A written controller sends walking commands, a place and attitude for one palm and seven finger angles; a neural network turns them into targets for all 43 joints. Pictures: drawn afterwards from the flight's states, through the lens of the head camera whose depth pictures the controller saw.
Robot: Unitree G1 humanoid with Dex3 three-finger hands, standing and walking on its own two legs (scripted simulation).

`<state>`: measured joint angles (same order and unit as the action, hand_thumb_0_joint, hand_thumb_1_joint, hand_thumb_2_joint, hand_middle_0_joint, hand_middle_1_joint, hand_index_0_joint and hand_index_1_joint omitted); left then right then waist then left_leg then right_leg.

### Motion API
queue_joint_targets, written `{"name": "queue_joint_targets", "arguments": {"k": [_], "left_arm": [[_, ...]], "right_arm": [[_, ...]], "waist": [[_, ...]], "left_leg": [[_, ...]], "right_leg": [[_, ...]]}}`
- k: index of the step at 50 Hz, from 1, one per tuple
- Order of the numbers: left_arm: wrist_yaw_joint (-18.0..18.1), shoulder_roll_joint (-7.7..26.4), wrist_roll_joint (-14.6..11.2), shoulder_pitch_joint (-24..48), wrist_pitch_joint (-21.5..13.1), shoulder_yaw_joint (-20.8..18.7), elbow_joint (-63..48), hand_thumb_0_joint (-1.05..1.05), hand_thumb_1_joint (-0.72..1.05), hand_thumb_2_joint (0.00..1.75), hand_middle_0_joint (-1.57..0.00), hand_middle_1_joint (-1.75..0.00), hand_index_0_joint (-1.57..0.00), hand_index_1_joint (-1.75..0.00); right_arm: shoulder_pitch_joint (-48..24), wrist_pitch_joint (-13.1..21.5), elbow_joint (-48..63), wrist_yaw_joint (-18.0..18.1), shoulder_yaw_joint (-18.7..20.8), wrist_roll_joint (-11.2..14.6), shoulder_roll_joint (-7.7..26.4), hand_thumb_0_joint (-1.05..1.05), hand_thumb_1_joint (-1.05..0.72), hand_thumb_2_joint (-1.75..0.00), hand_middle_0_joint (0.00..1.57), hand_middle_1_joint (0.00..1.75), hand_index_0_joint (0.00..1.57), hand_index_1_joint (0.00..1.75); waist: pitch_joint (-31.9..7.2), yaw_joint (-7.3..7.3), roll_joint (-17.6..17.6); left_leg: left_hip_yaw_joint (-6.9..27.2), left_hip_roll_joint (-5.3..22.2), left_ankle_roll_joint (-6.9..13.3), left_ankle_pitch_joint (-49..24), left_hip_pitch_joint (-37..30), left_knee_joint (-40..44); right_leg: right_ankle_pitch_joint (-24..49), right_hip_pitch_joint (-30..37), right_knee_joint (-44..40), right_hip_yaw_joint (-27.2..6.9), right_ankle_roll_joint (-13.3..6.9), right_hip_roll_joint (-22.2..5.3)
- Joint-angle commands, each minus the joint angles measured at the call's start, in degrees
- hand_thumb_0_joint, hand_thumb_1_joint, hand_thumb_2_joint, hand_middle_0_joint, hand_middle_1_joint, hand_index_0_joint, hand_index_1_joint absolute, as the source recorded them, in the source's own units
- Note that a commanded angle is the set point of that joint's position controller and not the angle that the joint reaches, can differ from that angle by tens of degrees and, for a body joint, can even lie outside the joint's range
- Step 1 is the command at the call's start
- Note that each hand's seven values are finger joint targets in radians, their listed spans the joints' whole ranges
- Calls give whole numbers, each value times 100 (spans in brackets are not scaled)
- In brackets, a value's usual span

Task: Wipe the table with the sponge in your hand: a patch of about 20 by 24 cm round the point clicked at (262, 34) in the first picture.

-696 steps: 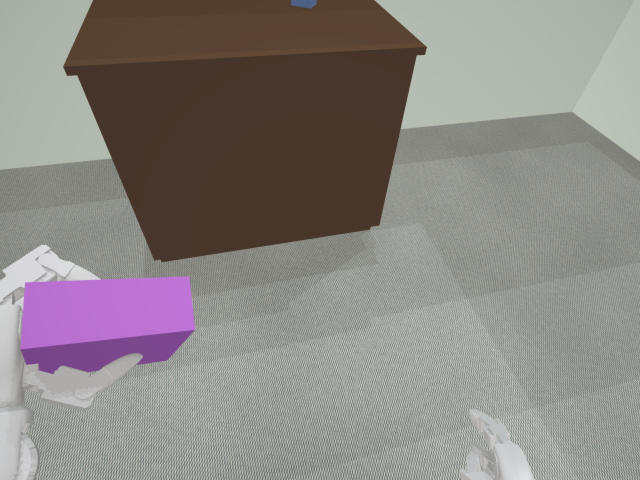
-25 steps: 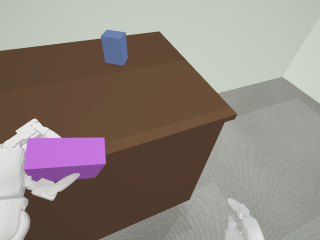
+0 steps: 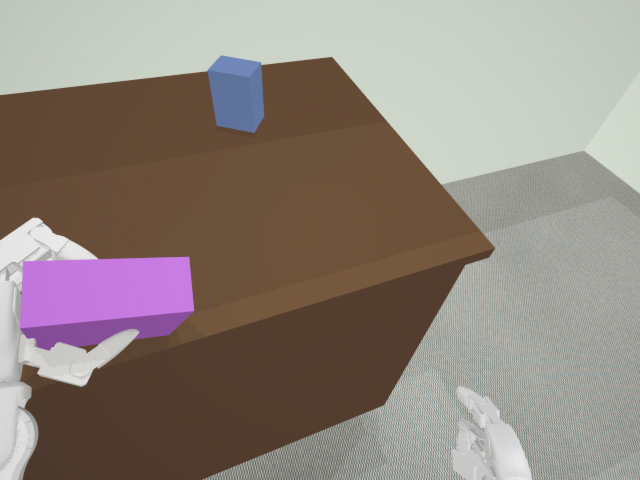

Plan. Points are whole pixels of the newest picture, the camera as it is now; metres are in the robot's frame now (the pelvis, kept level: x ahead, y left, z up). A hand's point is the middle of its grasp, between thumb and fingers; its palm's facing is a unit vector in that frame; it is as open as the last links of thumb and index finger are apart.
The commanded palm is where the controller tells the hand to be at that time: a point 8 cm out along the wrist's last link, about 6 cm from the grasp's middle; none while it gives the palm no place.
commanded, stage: come to a stop and stand still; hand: left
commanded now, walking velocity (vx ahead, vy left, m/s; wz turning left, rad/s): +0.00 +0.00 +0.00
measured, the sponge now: (134, 303) +0.24 +0.21 +0.14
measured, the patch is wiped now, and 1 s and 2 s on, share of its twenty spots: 0.00 0.00 0.00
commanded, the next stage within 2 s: look again from close up in 0.30 s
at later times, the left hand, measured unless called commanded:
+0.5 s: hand (91, 310) +0.22 +0.24 +0.16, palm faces +0.42 -0.83 -0.36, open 9.6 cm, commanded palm +0.16 +0.26 +0.17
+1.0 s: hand (85, 296) +0.23 +0.24 +0.17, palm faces +0.39 -0.83 -0.40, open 9.7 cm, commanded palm +0.16 +0.27 +0.17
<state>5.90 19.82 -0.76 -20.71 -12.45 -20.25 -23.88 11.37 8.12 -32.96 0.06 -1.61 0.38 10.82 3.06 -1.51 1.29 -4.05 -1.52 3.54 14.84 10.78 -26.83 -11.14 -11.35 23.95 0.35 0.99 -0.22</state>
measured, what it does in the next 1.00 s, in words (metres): stands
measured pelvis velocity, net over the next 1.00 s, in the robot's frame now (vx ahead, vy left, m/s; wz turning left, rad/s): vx -0.01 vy -0.01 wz -0.02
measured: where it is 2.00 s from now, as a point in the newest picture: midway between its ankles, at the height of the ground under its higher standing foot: outside the picture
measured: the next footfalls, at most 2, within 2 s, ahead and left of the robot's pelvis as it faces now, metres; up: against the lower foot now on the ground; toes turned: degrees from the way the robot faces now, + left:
none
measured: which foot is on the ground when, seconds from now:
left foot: down 0.00-1.00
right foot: down 0.00-1.00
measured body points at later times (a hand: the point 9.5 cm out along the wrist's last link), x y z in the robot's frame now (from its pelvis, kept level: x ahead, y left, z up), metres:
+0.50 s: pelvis +0.00 -0.02 +0.00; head +0.02 -0.01 +0.45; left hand +0.19 +0.28 +0.18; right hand +0.19 -0.24 -0.07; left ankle +0.00 +0.07 -0.74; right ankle +0.02 -0.13 -0.74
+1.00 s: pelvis -0.01 -0.01 +0.00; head +0.02 -0.01 +0.45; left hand +0.20 +0.29 +0.19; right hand +0.17 -0.23 -0.07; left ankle +0.00 +0.07 -0.74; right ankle +0.02 -0.13 -0.74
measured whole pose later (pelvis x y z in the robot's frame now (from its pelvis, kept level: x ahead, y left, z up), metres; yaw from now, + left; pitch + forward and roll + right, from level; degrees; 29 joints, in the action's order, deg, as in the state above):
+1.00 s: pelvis -0.01 -0.01 +0.00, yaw -1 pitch -1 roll +0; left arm 5.4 21.6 -2.5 -19.7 -12.7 -22.5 -21.7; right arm 11.7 8.7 -31.6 -0.8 -0.4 0.8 11.8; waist 3.8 -0.6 0.1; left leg -4.9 -1.3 3.2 14.0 11.9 -26.5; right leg -11.2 -13.9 25.9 -0.5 0.3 0.0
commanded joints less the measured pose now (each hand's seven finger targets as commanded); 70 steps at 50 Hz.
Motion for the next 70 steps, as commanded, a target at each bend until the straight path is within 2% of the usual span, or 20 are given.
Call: {"name": "queue_joint_targets", "arguments": {"k": [1,11,21,39,40,41,42,43,44,45,46,49,50,52,54,55,58,63,69,70], "left_arm": [[83,923,-131,112,-282,-510,-1398,0,10,130,-120,-160,-120,-160],[131,919,-188,82,-128,-493,-1447,0,10,130,-120,-160,-120,-160],[176,854,-179,196,-46,-367,-1288,0,10,130,-120,-160,-120,-160],[210,1031,-167,-103,-15,-593,-1242,0,10,130,-120,-160,-120,-160],[150,5492,755,6046,-661,-3686,-2949,0,10,130,-120,-160,-120,-160],[-109,2040,164,2565,-456,-1567,668,0,10,130,-120,-160,-120,-160],[-78,1505,-88,978,-459,-1136,156,0,10,130,-120,-160,-120,-160],[-98,1000,-208,516,-403,-724,211,0,10,130,-120,-160,-120,-160],[-156,474,-313,139,-419,-225,-51,0,10,130,-120,-160,-120,-160],[-129,760,-264,178,-453,-322,-785,0,10,130,-120,-160,-120,-160],[-118,750,-248,-64,-475,-272,-1045,0,10,130,-120,-160,-120,-160],[-20,852,-264,-595,-362,-320,-1221,0,10,130,-120,-160,-120,-160],[12,964,-232,-436,-350,-450,-1305,0,10,130,-120,-160,-120,-160],[63,1225,-245,-175,-356,-787,-1271,0,10,130,-120,-160,-120,-160],[145,1601,-247,356,-421,-1178,-1471,0,10,130,-120,-160,-120,-160],[136,1291,-249,432,-438,-971,-1227,0,10,130,-120,-160,-120,-160],[103,1034,-197,647,-429,-693,-995,0,10,130,-120,-160,-120,-160],[69,754,-132,647,-369,-298,-1036,0,10,130,-120,-160,-120,-160],[117,1002,-112,301,-318,-557,-1405,0,10,130,-120,-160,-120,-160],[105,864,-121,270,-319,-454,-1424,0,10,130,-120,-160,-120,-160]], "right_arm": [[-439,171,941,46,335,56,716,0,-90,-90,20,30,20,30],[-527,-19,1003,145,346,61,743,0,-90,-90,20,30,20,30],[-600,-65,987,204,336,51,757,0,-90,-90,20,30,20,30],[-598,-85,930,223,374,75,769,0,-90,-90,20,30,20,30],[159,203,837,202,340,-299,895,0,-90,-90,20,30,20,30],[-354,215,461,191,155,-60,309,0,-90,-90,20,30,20,30],[-287,303,818,189,414,-10,619,0,-90,-90,20,30,20,30],[-119,327,821,145,478,49,799,0,-90,-90,20,30,20,30],[-330,350,840,58,465,128,723,0,-90,-90,20,30,20,30],[-231,342,896,-23,513,77,865,0,-90,-90,20,30,20,30],[-303,342,922,-79,496,61,844,0,-90,-90,20,30,20,30],[-560,356,1015,-95,379,134,742,0,-90,-90,20,30,20,30],[-475,351,1052,-48,401,102,807,0,-90,-90,20,30,20,30],[-498,358,1059,73,404,84,809,0,-90,-90,20,30,20,30],[-606,344,987,179,401,63,825,0,-90,-90,20,30,20,30],[-564,338,947,222,382,40,785,0,-90,-90,20,30,20,30],[-443,381,866,242,362,49,757,0,-90,-90,20,30,20,30],[-409,432,814,187,354,28,789,0,-90,-90,20,30,20,30],[-577,382,897,150,346,26,777,0,-90,-90,20,30,20,30],[-535,353,917,149,351,20,783,0,-90,-90,20,30,20,30]], "waist": [[-1129,24,-490],[-1084,28,-451],[-755,18,-365],[-698,4,-412],[102,-23,322],[-1188,3,136],[-833,-177,-152],[-1144,-61,-575],[-1368,-74,-1388],[-1454,-82,-1484],[-1435,-106,-1369],[-1044,-130,-340],[-945,-71,106],[-727,-37,556],[-630,-3,229],[-591,34,-29],[-570,26,-582],[-670,6,-375],[-810,-32,-462],[-814,-7,-488]], "left_leg": [[494,571,-526,-2342,-261,320],[448,567,-412,-1869,-305,381],[488,515,-305,-683,-13,652],[532,565,-272,-477,21,798],[419,757,-146,-1402,903,-25],[629,444,-158,-1677,-186,353],[555,568,-303,-1693,-254,333],[536,535,-318,-1592,-362,454],[461,644,-321,-1986,-674,492],[597,789,-280,-2239,-568,477],[638,868,-226,-2163,-331,475],[605,867,-173,-989,327,638],[696,818,-169,-597,578,665],[656,655,-184,-58,543,611],[628,577,-207,71,319,620],[700,601,-182,219,405,696],[609,566,-164,121,326,703],[549,510,-207,-412,95,614],[516,505,-293,-1072,8,610],[529,528,-282,-1059,72,630]], "right_leg": [[1702,593,0,-125,-228,-149],[1714,578,-135,-241,-230,-205],[959,543,-460,-350,-231,-234],[742,533,-482,-315,-209,-188],[982,-303,-593,-383,-72,-337],[1124,-84,-167,-535,-483,-534],[1551,203,-419,-878,-424,-416],[1438,474,-185,-795,-428,-435],[1230,363,191,-430,-356,-366],[993,391,324,-351,-309,-313],[850,474,340,-269,-274,-300],[651,644,271,-172,-156,-249],[513,671,177,-170,-148,-266],[199,385,-146,-393,-169,-287],[-83,78,-287,-489,-199,-287],[-193,116,-280,-466,-214,-321],[112,228,-302,-554,-242,-274],[578,372,-381,-521,-225,-231],[1096,605,-255,-286,-190,-163],[1084,659,-231,-254,-191,-184]]}}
